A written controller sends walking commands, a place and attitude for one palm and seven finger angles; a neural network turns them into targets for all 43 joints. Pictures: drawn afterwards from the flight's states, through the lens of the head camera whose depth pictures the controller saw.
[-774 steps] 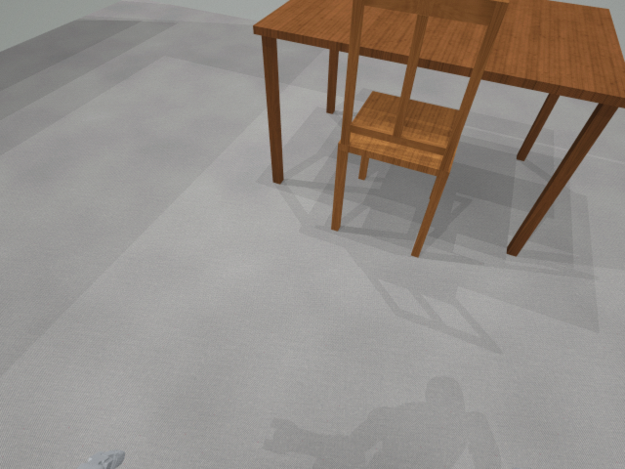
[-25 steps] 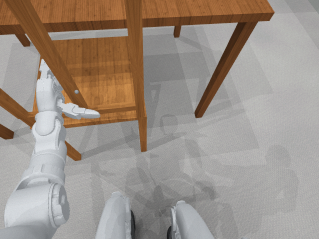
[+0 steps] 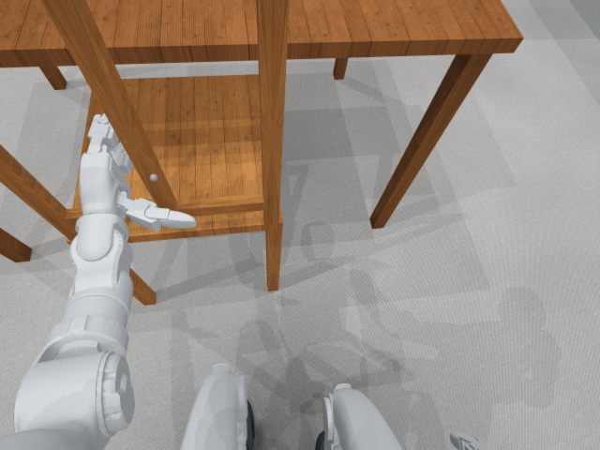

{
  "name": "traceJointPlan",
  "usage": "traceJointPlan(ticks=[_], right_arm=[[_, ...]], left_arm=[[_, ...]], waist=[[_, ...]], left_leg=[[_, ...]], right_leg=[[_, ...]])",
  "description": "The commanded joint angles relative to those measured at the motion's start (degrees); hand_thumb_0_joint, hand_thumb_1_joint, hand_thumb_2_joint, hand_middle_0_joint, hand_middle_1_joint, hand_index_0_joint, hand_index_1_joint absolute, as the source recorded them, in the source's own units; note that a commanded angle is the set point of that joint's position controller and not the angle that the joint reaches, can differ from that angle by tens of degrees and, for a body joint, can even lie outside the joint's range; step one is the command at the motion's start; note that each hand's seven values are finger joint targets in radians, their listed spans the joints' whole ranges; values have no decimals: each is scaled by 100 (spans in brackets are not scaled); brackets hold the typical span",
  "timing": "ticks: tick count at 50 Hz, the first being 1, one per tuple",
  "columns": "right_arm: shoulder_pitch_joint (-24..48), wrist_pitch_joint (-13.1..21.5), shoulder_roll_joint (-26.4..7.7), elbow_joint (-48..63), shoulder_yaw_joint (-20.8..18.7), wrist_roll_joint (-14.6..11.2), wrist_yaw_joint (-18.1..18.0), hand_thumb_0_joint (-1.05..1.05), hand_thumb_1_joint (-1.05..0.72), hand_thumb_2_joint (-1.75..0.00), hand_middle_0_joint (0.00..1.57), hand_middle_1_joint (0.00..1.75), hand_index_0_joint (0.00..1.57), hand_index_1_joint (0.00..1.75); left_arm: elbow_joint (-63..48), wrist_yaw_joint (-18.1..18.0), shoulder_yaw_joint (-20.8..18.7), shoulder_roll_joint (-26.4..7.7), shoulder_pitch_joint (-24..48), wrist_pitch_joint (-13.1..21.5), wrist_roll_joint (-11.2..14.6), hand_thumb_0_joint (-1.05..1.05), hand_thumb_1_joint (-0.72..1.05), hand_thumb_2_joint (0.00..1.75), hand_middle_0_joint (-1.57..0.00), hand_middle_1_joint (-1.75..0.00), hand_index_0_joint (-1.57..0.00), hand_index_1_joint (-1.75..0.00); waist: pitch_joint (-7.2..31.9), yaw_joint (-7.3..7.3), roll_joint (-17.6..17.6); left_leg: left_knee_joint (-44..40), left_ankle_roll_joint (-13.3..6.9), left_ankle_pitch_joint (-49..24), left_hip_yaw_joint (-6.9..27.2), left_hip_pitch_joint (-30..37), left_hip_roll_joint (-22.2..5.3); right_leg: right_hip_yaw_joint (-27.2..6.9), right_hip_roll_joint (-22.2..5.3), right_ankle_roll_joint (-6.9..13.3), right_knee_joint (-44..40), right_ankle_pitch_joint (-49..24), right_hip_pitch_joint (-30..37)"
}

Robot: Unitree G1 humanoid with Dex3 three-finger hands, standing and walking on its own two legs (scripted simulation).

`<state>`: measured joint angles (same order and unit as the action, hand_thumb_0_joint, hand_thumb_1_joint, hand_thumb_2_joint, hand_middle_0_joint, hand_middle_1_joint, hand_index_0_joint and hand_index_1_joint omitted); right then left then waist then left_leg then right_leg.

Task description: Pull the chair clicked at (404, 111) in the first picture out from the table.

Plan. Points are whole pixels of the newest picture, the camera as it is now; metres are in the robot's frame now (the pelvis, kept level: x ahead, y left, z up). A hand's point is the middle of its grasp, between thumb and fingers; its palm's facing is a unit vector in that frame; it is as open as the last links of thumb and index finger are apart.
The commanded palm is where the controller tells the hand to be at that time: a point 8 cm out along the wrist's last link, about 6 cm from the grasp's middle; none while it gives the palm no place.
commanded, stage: hook a spindle and tug to test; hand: left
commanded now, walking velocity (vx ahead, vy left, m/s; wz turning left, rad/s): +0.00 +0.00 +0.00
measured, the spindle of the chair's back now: (131, 133) +0.50 +0.21 +0.08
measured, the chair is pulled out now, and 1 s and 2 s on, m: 0.00 0.01 0.14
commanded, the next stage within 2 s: step backward, pulling the chair out in 1.26 s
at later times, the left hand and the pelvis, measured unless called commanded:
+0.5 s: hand (156, 171) +0.47 +0.18 +0.03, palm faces +0.12 -0.99 -0.02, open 8.0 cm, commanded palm +0.44 +0.22 +0.03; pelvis +0.00 +0.00 +0.00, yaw +0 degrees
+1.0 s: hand (158, 178) +0.46 +0.18 +0.03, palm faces +0.12 -0.99 -0.01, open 5.6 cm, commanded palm +0.41 +0.22 +0.03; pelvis +0.02 +0.00 +0.01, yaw +0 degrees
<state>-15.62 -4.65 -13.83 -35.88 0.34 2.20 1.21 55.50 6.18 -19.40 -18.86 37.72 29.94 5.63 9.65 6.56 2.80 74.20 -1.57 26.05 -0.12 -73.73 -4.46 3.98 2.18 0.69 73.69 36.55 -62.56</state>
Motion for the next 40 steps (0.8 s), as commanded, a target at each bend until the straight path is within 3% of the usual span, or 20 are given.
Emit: traceJointPlan(ticks=[1,3,4,8,10,12,13,16,17,21,23,28,32,38,40], right_arm=[[-754,102,-979,357,-354,-9,-44,0,-90,-90,20,30,20,30],[-743,87,-976,306,-359,-13,-35,0,-90,-90,20,30,20,30],[-770,76,-997,293,-359,-14,-42,0,-90,-90,20,30,20,30],[-766,75,-985,320,-353,-8,-35,0,-90,-90,20,30,20,30],[-767,73,-987,324,-344,8,-40,0,-90,-90,20,30,20,30],[-778,65,-981,314,-342,9,-36,0,-90,-90,20,30,20,30],[-771,59,-970,299,-337,4,-32,0,-90,-90,20,30,20,30],[-812,78,-992,266,-341,13,-43,0,-90,-90,20,30,20,30],[-822,66,-1006,266,-348,8,-41,0,-90,-90,20,30,20,30],[-858,58,-1007,286,-355,13,-35,0,-90,-90,20,30,20,30],[-855,36,-992,246,-345,7,-35,0,-90,-90,20,30,20,30],[-860,17,-993,293,-347,-1,-27,0,-90,-90,20,30,20,30],[-811,12,-965,366,-344,-15,-2,0,-90,-90,20,30,20,30],[-757,-5,-935,428,-367,-34,37,0,-90,-90,20,30,20,30],[-765,-6,-940,437,-368,-35,37,0,-90,-90,20,30,20,30]], left_arm=[[-1436,-13,7,-1061,2187,491,38,0,-50,30,-29,-79,-29,-79],[-1252,-34,66,-943,2158,435,38,0,-50,30,-32,-90,-32,-90],[-1175,-53,-15,-1044,2129,406,30,0,-44,32,-34,-96,-34,-96],[-1174,-124,5,-994,2221,381,4,0,-22,42,-41,-118,-41,-118],[-1243,-161,-112,-1153,2244,411,-1,0,-11,47,-45,-129,-45,-129],[-1116,-150,-57,-1092,2161,422,-57,0,0,52,-48,-140,-48,-140],[-1052,-133,83,-976,2313,422,-66,0,6,54,-50,-145,-50,-145],[-1001,-125,112,-961,2593,455,-59,0,23,61,-50,-145,-50,-145],[-899,-118,47,-1026,2433,438,-80,0,28,64,-50,-145,-50,-145],[-1004,-75,67,-1005,2424,423,-39,0,51,73,-50,-145,-50,-145],[-923,-76,96,-991,2501,387,-45,0,62,78,-50,-145,-50,-145],[-1020,-51,-92,-1181,2213,380,-19,0,90,90,-50,-145,-50,-145],[-1419,-34,-62,-1107,1932,392,56,0,90,90,-50,-145,-50,-145],[-1704,-102,122,-872,1412,333,38,0,90,90,-50,-145,-50,-145],[-1669,-111,120,-876,1269,300,31,0,90,90,-50,-145,-50,-145]], waist=[[2821,149,579],[2666,190,540],[2581,193,371],[2645,181,430],[2716,149,423],[2717,162,407],[2517,242,399],[2533,300,451],[2577,228,475],[2819,218,514],[2642,270,439],[2790,151,465],[2963,69,563],[2773,48,494],[2700,68,303]], left_leg=[[-631,25,-1682,479,3589,163],[-639,33,-1542,481,3548,163],[-651,23,-1476,485,3446,159],[-670,22,-1380,493,3433,173],[-641,7,-1426,451,3351,182],[-626,15,-1467,471,3364,172],[-637,14,-1323,475,3310,167],[-622,-6,-1156,489,3269,176],[-648,16,-1174,505,3332,172],[-604,3,-1409,505,3430,178],[-597,-8,-1315,483,3305,176],[-586,-9,-1568,424,3312,184],[-637,4,-1783,416,3505,182],[-712,23,-1916,381,3573,174],[-701,8,-1887,346,3417,185]], right_leg=[[-108,129,91,-1034,-1863,-168],[-85,122,77,-1079,-1749,-287],[-87,131,70,-1095,-1722,-243],[-83,123,72,-1088,-1633,-263],[-118,124,68,-1094,-1709,-124],[-104,123,74,-1051,-1711,-209],[-104,126,66,-1083,-1612,-317],[-118,118,70,-1073,-1480,-402],[-96,122,85,-1072,-1466,-395],[-113,132,89,-1043,-1640,-316],[-112,129,72,-1085,-1605,-311],[-138,139,81,-1079,-1848,-79],[-123,143,86,-1070,-2029,57],[-103,148,81,-1109,-2196,112],[-127,148,58,-1124,-2279,227]])
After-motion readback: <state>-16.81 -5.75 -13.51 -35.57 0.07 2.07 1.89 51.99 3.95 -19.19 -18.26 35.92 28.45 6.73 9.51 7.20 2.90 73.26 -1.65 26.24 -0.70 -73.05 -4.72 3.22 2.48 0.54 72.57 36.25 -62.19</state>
